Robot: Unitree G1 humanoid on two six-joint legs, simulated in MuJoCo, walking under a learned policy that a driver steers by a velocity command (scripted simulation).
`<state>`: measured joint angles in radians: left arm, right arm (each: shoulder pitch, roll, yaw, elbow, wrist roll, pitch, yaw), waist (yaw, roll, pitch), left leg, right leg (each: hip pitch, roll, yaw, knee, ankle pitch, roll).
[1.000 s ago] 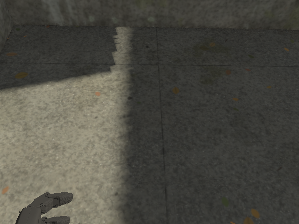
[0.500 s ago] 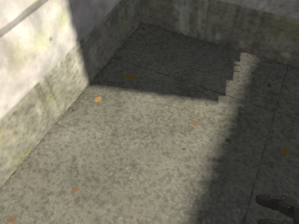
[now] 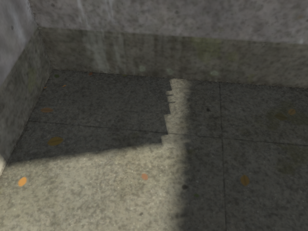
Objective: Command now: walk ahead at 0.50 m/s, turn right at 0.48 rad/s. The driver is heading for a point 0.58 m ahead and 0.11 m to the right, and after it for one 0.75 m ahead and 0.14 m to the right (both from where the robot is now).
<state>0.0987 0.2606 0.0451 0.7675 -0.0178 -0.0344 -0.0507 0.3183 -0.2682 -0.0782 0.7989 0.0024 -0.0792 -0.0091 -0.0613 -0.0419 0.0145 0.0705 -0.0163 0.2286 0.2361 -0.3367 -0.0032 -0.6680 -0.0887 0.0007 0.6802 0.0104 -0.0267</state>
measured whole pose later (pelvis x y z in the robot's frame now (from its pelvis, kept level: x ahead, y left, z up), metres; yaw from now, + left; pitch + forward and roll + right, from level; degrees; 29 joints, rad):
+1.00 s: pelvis +0.48 -0.09 +0.00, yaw -24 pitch +1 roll +1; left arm 0.12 0.25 0.04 0.68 0.02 0.00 0.02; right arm 0.22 -0.26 -0.03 0.85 0.00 -0.05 0.01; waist -0.05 -0.01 0.02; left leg -0.20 -0.03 0.03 0.47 -0.30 0.01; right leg -0.36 -0.02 0.05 0.48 -0.14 0.00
